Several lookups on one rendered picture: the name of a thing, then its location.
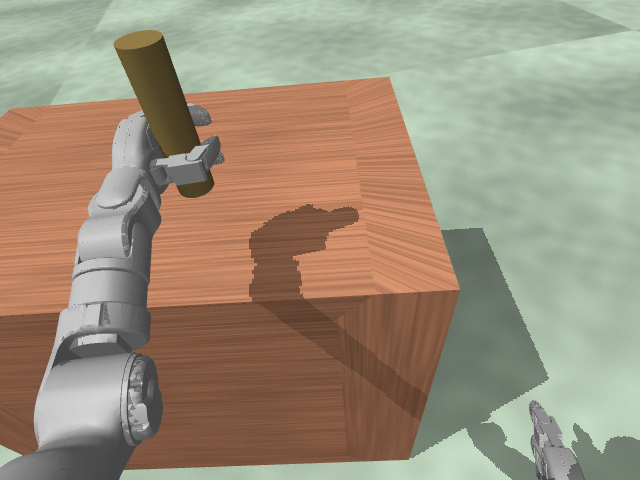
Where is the left robot hand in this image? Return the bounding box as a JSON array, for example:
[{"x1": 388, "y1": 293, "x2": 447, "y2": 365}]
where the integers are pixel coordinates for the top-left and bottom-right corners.
[{"x1": 112, "y1": 102, "x2": 225, "y2": 195}]

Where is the can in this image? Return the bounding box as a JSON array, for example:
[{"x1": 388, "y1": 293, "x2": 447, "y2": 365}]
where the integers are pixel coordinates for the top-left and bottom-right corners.
[{"x1": 114, "y1": 30, "x2": 214, "y2": 198}]

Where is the left robot arm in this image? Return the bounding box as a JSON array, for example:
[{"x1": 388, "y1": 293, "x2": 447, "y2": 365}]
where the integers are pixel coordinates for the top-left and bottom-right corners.
[{"x1": 0, "y1": 167, "x2": 163, "y2": 480}]

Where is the right robot hand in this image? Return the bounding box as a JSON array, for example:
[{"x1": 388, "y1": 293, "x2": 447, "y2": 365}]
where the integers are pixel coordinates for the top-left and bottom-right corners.
[{"x1": 529, "y1": 400, "x2": 585, "y2": 480}]

